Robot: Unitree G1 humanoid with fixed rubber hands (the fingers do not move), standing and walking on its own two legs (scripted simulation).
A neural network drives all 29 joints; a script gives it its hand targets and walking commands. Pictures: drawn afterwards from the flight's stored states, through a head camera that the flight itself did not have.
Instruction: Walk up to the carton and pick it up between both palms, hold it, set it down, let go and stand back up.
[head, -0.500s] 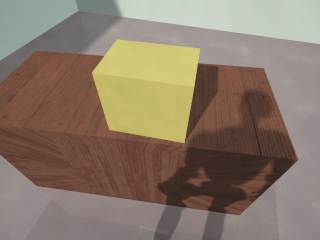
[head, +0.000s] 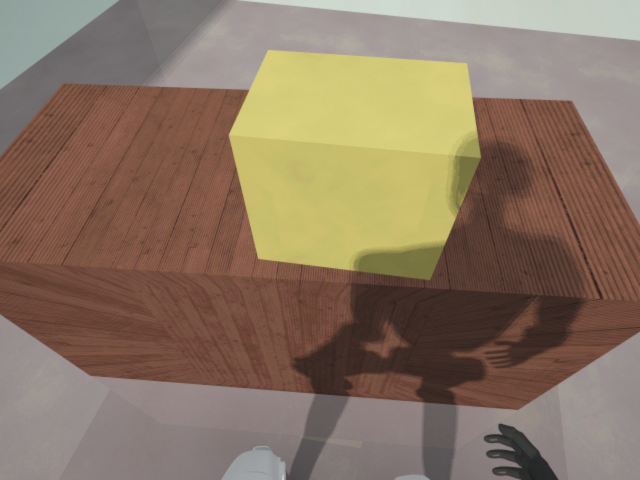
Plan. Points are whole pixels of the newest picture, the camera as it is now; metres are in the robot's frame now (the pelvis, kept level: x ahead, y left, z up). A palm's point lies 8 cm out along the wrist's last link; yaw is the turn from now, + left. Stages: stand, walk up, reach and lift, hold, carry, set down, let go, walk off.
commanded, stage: walk up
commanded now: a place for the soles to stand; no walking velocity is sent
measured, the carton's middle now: (352, 170) +0.55 -0.01 +0.04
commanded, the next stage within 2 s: none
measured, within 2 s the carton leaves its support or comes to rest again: neither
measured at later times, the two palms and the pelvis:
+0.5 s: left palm (131, 414) +0.20 +0.28 -0.09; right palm out of the picture +0.06 -0.18 -0.10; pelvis +0.06 +0.07 +0.03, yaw -12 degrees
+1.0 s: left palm (113, 429) +0.18 +0.30 -0.09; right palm out of the picture +0.04 -0.20 -0.12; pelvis +0.05 +0.07 +0.01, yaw -17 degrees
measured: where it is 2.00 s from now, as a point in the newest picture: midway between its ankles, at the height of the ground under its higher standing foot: outside the picture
